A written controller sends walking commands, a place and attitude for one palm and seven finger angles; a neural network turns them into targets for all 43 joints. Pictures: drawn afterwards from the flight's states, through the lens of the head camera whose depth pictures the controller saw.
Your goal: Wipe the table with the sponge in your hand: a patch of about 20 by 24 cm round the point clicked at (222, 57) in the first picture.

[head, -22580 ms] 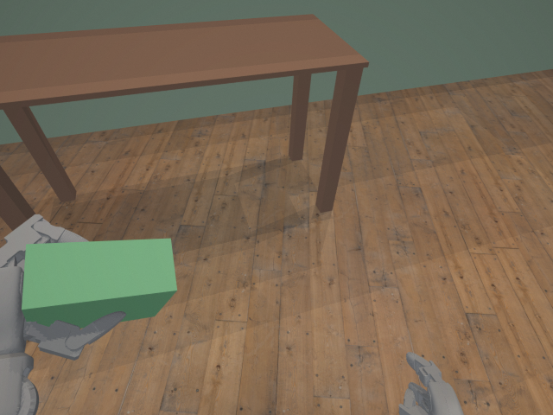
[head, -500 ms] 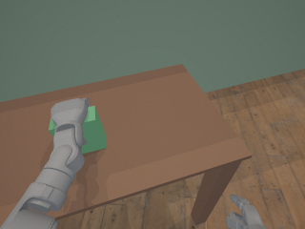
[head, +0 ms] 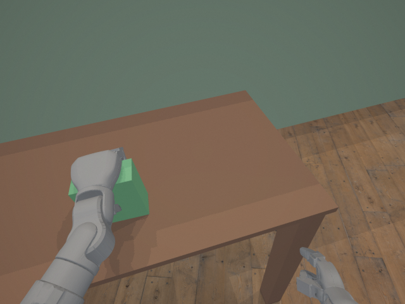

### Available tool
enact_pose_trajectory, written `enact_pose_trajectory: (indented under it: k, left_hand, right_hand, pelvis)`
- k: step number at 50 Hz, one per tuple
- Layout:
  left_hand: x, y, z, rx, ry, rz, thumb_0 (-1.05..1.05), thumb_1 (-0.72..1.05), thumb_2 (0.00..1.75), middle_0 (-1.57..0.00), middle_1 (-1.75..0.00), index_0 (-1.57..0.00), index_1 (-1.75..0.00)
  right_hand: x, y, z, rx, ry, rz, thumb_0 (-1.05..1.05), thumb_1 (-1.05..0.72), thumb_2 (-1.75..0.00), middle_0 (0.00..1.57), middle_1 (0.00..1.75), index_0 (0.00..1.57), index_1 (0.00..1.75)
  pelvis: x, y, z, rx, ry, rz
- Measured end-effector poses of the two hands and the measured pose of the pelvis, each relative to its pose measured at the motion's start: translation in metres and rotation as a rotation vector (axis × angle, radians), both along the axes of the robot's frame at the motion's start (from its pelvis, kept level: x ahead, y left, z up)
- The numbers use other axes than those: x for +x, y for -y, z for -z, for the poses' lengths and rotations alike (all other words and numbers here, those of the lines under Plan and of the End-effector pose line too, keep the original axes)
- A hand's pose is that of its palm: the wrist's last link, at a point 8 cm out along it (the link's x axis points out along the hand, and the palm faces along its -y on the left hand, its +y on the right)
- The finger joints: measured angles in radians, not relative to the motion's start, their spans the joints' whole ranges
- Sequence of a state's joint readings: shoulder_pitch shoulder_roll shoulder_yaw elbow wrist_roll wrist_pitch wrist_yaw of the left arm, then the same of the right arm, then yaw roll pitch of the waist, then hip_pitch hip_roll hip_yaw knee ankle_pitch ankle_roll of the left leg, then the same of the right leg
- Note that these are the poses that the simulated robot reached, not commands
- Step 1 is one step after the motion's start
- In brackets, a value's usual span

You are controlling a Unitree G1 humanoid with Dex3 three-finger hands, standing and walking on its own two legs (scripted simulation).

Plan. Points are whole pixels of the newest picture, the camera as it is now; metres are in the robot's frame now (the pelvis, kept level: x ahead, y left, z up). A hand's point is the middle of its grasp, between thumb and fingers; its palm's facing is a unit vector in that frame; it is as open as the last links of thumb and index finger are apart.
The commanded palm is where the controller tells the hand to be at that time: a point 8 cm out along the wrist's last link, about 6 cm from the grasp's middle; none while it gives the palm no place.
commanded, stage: wipe back along the middle lane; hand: left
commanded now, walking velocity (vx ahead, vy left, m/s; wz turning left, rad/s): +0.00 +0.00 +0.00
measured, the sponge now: (117, 199) +0.32 +0.23 +0.04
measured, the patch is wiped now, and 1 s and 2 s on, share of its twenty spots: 0.85 0.90 0.95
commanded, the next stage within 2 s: slide across to the third lane in 0.52 s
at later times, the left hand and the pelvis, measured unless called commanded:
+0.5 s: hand (108, 203) +0.27 +0.21 +0.09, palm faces +0.10 -0.08 -0.99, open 10.1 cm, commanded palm +0.22 +0.20 +0.12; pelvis -0.01 +0.00 +0.00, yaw -1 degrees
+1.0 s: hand (125, 211) +0.26 +0.18 +0.09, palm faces +0.07 -0.07 -1.00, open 10.1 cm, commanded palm +0.23 +0.15 +0.14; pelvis -0.02 -0.02 +0.00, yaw +0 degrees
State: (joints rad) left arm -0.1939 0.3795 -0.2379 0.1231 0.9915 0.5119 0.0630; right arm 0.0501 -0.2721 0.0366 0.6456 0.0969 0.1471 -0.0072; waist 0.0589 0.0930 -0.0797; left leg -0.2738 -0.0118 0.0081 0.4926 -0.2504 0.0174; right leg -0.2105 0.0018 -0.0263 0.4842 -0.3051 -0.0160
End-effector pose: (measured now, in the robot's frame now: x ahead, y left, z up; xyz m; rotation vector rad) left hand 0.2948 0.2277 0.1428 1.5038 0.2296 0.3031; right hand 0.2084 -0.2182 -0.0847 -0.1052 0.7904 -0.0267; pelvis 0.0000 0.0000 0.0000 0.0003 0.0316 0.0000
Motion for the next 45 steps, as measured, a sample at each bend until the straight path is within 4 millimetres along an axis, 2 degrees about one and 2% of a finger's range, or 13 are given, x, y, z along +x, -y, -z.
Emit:
enact_pose_trajectory:
  k: [5,31,45]
  left_hand:
    - [-0.007,0.001,0.0,-0.011,0.006,-0.001,0.01,-0.48,1.04,-0.7,-1.35,-0.72,-1.35]
    - [-0.062,0.024,-0.002,-0.043,0.052,0.023,0.01,-0.48,1.04,-0.69,-1.35,-0.71,-1.36]
    - [-0.063,0.044,-0.002,-0.027,0.021,0.054,0.01,-0.48,1.04,-0.7,-1.35,-0.72,-1.36]
  right_hand:
    - [0.007,-0.004,-0.005,0.005,0.024,-0.014,0.01,-0.9,-0.9,0.2,0.3,0.2,0.3]
    - [0.004,-0.002,-0.005,0.043,0.056,-0.034,0.01,-0.91,-0.9,0.2,0.3,0.18,0.29]
    - [0.003,0.0,-0.004,0.044,0.078,-0.06,0.01,-0.91,-0.9,0.2,0.3,0.17,0.29]
  pelvis:
    - [0.0,0.001,0.0,0.001,0.006,0.003]
    - [-0.009,0.006,0.002,0.007,0.041,0.014]
    - [-0.018,0.015,0.003,0.011,0.061,-0.002]
